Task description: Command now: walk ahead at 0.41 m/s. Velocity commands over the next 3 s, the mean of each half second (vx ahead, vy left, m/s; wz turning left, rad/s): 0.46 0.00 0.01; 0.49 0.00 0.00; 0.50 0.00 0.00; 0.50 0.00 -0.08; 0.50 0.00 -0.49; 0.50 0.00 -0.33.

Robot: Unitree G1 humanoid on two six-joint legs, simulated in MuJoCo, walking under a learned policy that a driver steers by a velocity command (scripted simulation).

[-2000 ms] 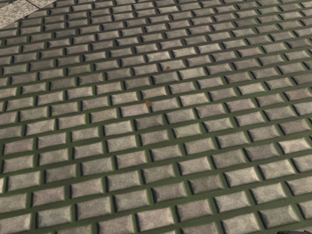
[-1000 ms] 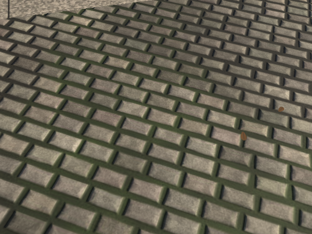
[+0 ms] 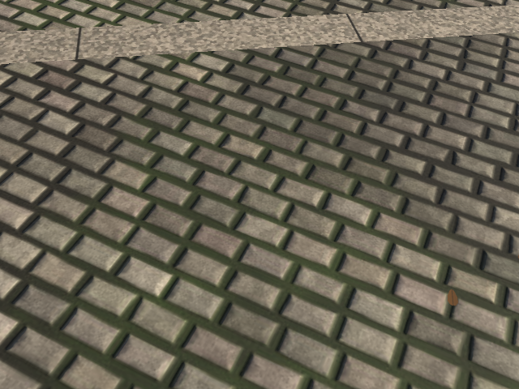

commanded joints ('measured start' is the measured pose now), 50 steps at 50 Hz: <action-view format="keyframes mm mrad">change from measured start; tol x32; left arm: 1 -193 -10 -17 -120 8 -25 -30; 12 267 283 71 -12 29 -7 4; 50 60 58 3 39 21 15 31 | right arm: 1 -29 -144 -27 -60 5 4 -20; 12 131 -25 8 -66 4 -11 -22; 33 -542 -95 -2 -212 11 -41 34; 40 -15 -282 -75 -93 -4 -34 18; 50 -230 -176 -40 -66 -6 -51 11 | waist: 1 -18 118 83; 10 164 133 -85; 12 130 -318 -386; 33 162 -11 95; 40 -38 287 -444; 50 73 85 29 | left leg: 1 73 203 -168 -189 317 164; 10 -20 186 -24 175 796 63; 12 -518 -54 -34 851 -219 -28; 14 -697 48 -68 963 -123 -9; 35 -554 72 42 129 295 9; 38 -37 53 61 115 301 97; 40 535 433 -672 7 124 325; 50 -111 227 -96 -244 385 226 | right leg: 1 -175 -26 -14 -216 162 28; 10 461 61 -47 -472 272 -79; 12 971 -363 735 -661 -108 -297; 20 353 -179 280 -892 171 -225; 37 649 -187 96 -587 814 -122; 38 534 -139 57 -382 792 -89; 40 -77 93 93 229 -218 7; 50 -90 -120 75 -77 195 60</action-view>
